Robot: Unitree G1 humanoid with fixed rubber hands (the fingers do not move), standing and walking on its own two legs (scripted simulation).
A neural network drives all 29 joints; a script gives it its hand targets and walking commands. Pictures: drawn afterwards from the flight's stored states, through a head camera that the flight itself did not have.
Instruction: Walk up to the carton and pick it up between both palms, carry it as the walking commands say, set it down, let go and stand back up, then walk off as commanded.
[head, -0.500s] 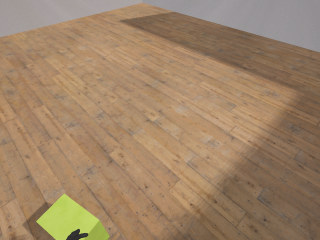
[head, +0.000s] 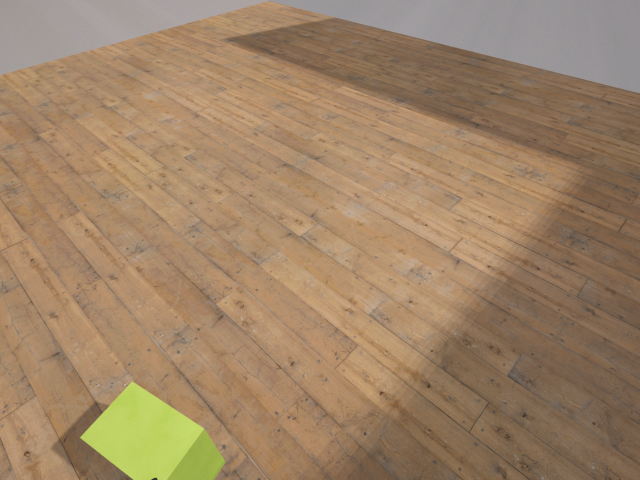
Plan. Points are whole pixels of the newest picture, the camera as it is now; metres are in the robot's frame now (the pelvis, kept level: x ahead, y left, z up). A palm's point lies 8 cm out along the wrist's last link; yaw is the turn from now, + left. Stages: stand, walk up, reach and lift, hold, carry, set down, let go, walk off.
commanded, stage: stand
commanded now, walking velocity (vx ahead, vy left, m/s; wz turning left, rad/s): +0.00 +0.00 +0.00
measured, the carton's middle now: (159, 450) +0.38 +0.49 -0.64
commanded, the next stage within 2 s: walk off in 1.20 s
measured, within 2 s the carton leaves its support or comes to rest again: neither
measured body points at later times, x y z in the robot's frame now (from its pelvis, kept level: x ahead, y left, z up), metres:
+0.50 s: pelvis +0.03 +0.00 +0.00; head +0.04 +0.00 +0.45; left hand +0.14 +0.27 -0.11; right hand +0.14 -0.27 -0.12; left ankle +0.05 +0.09 -0.74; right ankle +0.01 -0.12 -0.74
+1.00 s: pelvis +0.03 +0.00 +0.00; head +0.03 +0.00 +0.45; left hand +0.15 +0.27 -0.10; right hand +0.15 -0.27 -0.11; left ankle +0.05 +0.09 -0.74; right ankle +0.01 -0.12 -0.74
